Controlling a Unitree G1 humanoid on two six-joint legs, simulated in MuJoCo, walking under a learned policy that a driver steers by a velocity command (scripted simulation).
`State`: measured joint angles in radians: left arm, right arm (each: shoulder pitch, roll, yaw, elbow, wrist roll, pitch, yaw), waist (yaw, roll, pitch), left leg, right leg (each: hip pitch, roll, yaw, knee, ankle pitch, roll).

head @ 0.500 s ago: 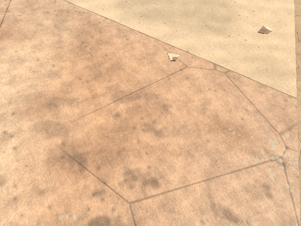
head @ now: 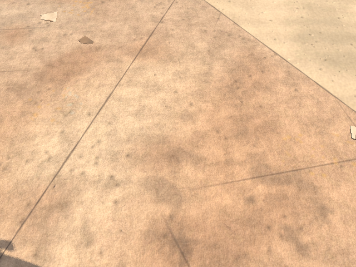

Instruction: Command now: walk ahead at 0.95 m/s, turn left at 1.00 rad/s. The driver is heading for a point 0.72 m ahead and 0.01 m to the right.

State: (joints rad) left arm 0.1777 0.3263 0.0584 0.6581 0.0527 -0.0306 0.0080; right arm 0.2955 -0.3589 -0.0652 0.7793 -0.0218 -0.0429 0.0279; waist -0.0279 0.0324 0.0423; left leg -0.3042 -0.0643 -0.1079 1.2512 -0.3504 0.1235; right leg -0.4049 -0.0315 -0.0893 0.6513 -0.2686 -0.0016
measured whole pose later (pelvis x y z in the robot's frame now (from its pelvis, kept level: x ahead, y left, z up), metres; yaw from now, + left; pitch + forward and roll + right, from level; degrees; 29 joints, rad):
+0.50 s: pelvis +0.36 +0.06 +0.01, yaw +13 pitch +0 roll +0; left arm 0.22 0.31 0.05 0.75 -0.04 -0.03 0.04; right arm 0.12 -0.25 -0.03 0.76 -0.02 -0.07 0.03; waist 0.02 -0.03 0.11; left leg -0.37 -0.07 0.10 0.50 -0.14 0.12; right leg -0.52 -0.09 0.10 1.26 -0.43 0.08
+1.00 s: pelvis +0.62 -0.01 -0.01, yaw -6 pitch +2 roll +2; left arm 0.09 0.30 0.05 0.63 0.01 -0.02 -0.03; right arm 0.27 -0.32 -0.07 0.86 0.01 -0.04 0.00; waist -0.04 -0.03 0.07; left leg -0.17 0.11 0.14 0.98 -0.56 -0.06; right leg -0.50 -0.01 -0.05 0.67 -0.20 -0.08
